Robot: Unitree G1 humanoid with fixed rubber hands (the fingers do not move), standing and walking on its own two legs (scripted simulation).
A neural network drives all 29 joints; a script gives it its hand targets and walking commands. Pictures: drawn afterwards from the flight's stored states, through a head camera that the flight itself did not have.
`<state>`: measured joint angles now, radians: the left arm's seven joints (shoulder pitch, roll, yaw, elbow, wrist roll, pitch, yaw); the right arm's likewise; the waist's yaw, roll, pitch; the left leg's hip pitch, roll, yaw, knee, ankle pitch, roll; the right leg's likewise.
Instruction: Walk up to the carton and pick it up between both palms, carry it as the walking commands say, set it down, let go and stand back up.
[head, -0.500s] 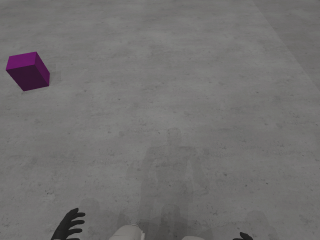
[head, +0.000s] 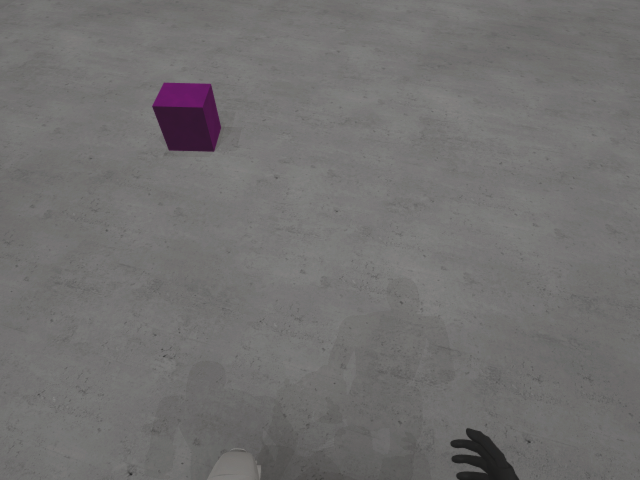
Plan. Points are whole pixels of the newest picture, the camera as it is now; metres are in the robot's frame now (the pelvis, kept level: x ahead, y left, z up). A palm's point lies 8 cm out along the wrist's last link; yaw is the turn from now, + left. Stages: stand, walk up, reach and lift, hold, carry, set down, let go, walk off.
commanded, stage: walk up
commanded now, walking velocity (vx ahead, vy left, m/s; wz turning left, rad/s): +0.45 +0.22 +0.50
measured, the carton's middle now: (189, 117) +1.61 +0.68 -0.64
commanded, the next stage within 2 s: none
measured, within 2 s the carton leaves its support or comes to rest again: neither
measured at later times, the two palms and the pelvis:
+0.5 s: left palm (85, 400) +0.21 +0.34 -0.10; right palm (420, 352) +0.32 -0.15 -0.15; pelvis +0.23 +0.06 -0.01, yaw +10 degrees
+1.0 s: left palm (96, 236) +0.50 +0.44 -0.10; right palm (365, 244) +0.55 -0.07 -0.16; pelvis +0.48 +0.16 -0.01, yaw +17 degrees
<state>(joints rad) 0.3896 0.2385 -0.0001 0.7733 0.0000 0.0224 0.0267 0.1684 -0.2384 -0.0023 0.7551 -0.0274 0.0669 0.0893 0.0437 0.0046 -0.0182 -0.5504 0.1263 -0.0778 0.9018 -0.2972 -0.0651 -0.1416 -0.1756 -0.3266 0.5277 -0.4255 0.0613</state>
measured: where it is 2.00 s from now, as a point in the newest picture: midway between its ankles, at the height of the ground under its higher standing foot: (234, 273)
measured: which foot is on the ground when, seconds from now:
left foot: up 0.00-0.06, down 0.08-0.30, up 0.32-0.66, down 0.68-0.96, up 0.98-1.00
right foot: down 0.00-0.06, up 0.08-0.26, down 0.28-0.68, up 0.70-0.90, down 0.92-1.00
